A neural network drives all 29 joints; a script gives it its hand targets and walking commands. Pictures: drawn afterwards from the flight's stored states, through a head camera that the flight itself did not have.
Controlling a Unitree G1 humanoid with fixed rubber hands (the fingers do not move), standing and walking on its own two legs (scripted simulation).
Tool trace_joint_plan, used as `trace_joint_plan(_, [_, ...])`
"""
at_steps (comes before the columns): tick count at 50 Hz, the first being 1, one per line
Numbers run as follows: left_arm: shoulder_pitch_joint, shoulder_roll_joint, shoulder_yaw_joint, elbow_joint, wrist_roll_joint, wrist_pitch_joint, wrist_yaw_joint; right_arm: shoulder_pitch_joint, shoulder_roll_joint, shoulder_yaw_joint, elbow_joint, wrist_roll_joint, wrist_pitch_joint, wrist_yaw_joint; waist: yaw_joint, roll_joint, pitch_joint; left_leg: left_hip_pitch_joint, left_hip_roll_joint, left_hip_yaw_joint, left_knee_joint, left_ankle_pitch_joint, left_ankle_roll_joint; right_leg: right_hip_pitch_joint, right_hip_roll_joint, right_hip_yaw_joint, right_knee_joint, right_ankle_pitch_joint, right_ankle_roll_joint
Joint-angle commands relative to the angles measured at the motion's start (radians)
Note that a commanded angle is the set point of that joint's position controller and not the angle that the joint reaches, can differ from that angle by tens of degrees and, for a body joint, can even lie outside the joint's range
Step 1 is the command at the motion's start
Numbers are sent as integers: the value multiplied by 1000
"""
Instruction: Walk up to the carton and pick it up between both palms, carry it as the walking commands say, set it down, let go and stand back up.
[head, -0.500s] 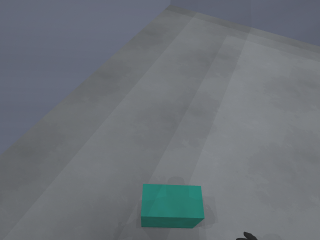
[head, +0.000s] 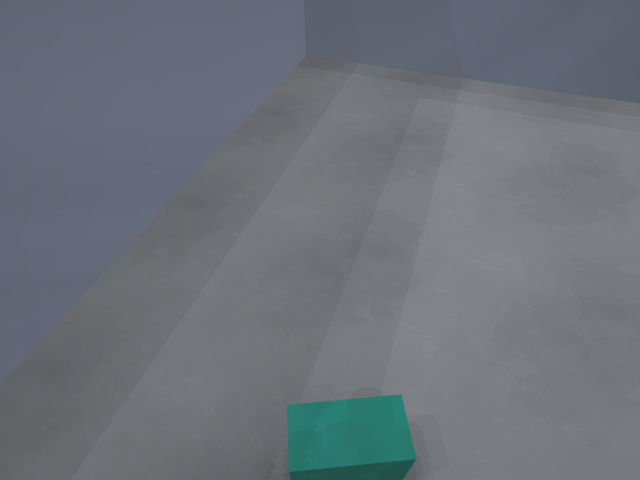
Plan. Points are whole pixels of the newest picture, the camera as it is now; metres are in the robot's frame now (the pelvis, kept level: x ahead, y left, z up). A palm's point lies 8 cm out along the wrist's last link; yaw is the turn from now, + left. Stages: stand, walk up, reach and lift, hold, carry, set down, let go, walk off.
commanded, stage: walk up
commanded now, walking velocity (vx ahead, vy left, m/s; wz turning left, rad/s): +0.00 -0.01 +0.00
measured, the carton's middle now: (346, 447) +0.35 -0.06 -0.64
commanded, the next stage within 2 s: none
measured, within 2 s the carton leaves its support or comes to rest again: neither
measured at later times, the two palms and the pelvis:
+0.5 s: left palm out of the picture +0.01 +0.20 -0.14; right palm out of the picture +0.00 -0.25 -0.15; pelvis +0.01 -0.02 +0.00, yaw +0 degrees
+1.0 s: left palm out of the picture +0.01 +0.10 -0.13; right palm out of the picture +0.01 -0.37 -0.15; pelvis -0.01 -0.12 +0.00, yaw +0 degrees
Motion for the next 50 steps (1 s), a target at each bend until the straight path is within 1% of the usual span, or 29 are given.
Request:
trace_joint_plan(1, [44,80,26,-15,-1,-18,4,52,-77,-25,-8,-7,-24,-8,4,3,-6,3,112,-103,-79,94,0,12,-98,75,-62,77,-29])
trace_joint_plan(3, [69,81,21,9,-8,-15,3,71,-70,-21,-7,-4,-23,-9,7,33,6,3,105,-106,-81,89,0,11,-104,86,-62,74,-33])
trace_joint_plan(6, [69,103,33,9,-2,-17,9,48,-88,-26,3,-3,-24,-12,14,-39,0,6,111,-106,-75,90,-3,25,-111,95,-60,116,-40])
trace_joint_plan(9, [78,91,30,19,-1,-20,8,73,-98,-25,21,-1,-27,-13,4,-4,13,0,106,-85,-70,112,1,16,-115,85,-57,153,-37])
trace_joint_plan(13, [102,78,23,41,-5,-23,11,99,-74,-24,43,-1,-23,-18,6,-41,30,22,124,-101,-63,124,2,-11,-107,84,-53,166,-38])
trace_joint_plan(17, [94,91,32,44,-2,-20,12,82,-84,-28,52,-1,-16,-21,6,-32,50,5,120,-87,-55,108,-15,-21,-111,94,-64,103,-47])
trace_joint_plan(18, [84,86,29,28,-5,-26,11,72,-94,-34,46,4,-19,-21,7,20,37,4,119,-83,-48,125,-13,-20,-114,101,-62,156,-44])
trace_joint_plan(22, [118,92,30,60,-6,-25,16,112,-65,-25,64,4,-17,-23,5,-66,16,31,127,-95,-43,136,-10,4,-119,93,-42,248,-43])
trace_joint_plan(25, [123,65,23,65,-3,-27,16,107,-52,-25,63,3,-16,-24,6,-35,41,16,125,-82,-38,117,-6,-17,-123,103,-49,219,-45])
trace_joint_plan(26, [101,97,30,42,6,-16,18,85,-74,-34,54,5,-8,-27,4,-118,71,-13,142,-83,-12,119,-19,-53,-130,79,-40,188,-51])
trace_joint_plan(27, [61,200,73,10,18,17,14,145,-197,-71,31,0,-6,-57,-14,-164,119,17,279,-159,61,466,32,-159,-77,3,153,249,-31])
trace_joint_plan(28, [70,161,80,-14,14,25,11,196,-256,-90,46,1,-8,-69,-27,-34,61,120,407,-262,66,818,118,-274,-46,-36,317,36,13])
trace_joint_plan(29, [73,141,81,-43,17,40,5,274,-277,-105,80,-17,-5,-71,-49,107,-9,167,531,-360,21,915,214,-353,-17,-5,578,-349,28])
trace_joint_plan(30, [53,138,78,-75,11,60,4,244,-286,-110,52,-24,-8,-74,-39,136,7,42,565,-353,18,868,258,-359,-29,86,775,-373,29])
trace_joint_plan(31, [44,140,86,-103,6,68,-1,187,-252,-102,27,-30,-5,-80,-28,129,-34,-18,541,-353,-27,565,259,-363,-33,127,872,-324,22])
trace_joint_plan(32, [37,125,78,-104,6,71,0,114,-214,-86,6,-38,-3,-79,-21,118,-22,-147,450,-301,-60,243,226,-292,-52,149,870,-258,14])
trace_joint_plan(33, [62,106,75,-88,9,65,-7,8,-183,-73,-33,-48,-2,-69,27,130,-51,-192,359,-225,-98,-4,154,-263,-44,141,797,-170,1])
trace_joint_plan(35, [87,88,64,-100,-6,55,-15,-110,-160,-51,-66,-40,6,-46,77,239,-30,-236,237,-99,-114,-173,67,-196,-15,69,564,-131,3])
trace_joint_plan(36, [55,58,42,-118,-12,46,-16,-98,-129,-45,-67,-32,15,-31,67,274,-54,-167,187,-91,-99,-199,47,-184,5,19,382,-165,11])
trace_joint_plan(37, [66,76,41,-93,-8,44,-11,-51,-164,-51,-65,-29,15,-24,46,221,-64,-153,206,-91,-55,-155,39,-121,13,2,269,-131,27])
trace_joint_plan(38, [103,69,23,-66,-22,28,-9,-28,-187,-55,-41,-10,31,-18,65,201,-47,-137,147,-51,4,-139,61,-55,24,-36,88,-102,46])
trace_joint_plan(39, [122,103,27,-37,-3,13,-5,42,-149,-43,-36,-8,32,-9,54,106,-83,-152,91,3,104,-98,48,34,-9,0,-12,-72,54])
trace_joint_plan(40, [169,159,35,-21,1,1,-4,61,-113,-23,-44,-14,28,-12,68,-64,-92,-210,69,-4,197,-212,29,62,-94,109,-81,-49,48])
trace_joint_plan(41, [177,229,30,-33,17,-11,1,72,-54,-12,-69,-16,31,-11,51,-309,-46,-281,7,22,346,-325,-2,-26,-277,317,-122,32,9])
trace_joint_plan(42, [125,247,29,-74,22,-14,7,58,-49,-20,-73,-14,39,-10,26,-260,-12,-257,19,-43,427,-349,-10,-121,-361,400,-160,-40,-36])
trace_joint_plan(44, [14,202,21,-60,7,-3,14,24,-86,-26,-59,-11,31,-1,4,-238,106,-205,41,-39,383,-309,-16,-240,-280,297,-139,-54,-100])
trace_joint_plan(46, [-5,163,6,-65,1,-16,9,55,-93,-31,-26,-2,22,4,-7,-269,108,-183,34,-49,337,-229,-30,-193,-201,181,-65,184,-69])
trace_joint_plan(47, [8,172,12,-57,2,-19,15,84,-87,-34,-13,1,20,8,-10,-296,94,-174,32,-42,291,-216,-32,-143,-206,169,-48,267,-73])
trace_joint_plan(50, [43,167,20,-37,-7,-25,17,112,-68,-24,-17,0,6,-2,-7,-193,36,-57,18,1,84,-46,-33,-111,-210,166,-22,267,-85])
